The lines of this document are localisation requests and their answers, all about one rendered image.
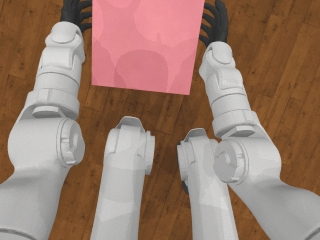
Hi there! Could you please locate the robot right forearm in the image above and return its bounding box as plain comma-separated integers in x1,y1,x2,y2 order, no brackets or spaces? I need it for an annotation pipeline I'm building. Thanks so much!
199,41,281,159

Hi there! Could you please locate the right robot upper arm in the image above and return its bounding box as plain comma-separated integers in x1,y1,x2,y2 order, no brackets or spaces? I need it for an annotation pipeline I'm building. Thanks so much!
213,136,320,240

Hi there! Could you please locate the carton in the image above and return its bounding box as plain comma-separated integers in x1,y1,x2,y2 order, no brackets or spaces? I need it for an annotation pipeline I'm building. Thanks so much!
91,0,205,95

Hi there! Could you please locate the right robot hand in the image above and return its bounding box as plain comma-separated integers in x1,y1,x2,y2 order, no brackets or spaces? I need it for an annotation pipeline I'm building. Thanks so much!
198,0,229,48

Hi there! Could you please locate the left robot hand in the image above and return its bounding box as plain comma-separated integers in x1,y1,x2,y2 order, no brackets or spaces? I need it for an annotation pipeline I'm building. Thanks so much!
60,0,93,33

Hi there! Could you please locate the robot right shin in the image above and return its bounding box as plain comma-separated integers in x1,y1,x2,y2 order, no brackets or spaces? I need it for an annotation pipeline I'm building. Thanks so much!
184,128,219,186

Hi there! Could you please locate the robot left forearm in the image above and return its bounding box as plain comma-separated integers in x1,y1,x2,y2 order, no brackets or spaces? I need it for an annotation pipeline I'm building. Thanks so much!
7,21,85,164

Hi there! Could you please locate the robot right thigh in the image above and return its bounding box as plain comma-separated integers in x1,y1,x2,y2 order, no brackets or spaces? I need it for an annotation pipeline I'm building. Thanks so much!
177,135,239,240

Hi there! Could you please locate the left robot upper arm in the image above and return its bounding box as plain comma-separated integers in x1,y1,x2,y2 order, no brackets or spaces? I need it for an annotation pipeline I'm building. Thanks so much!
0,117,85,240

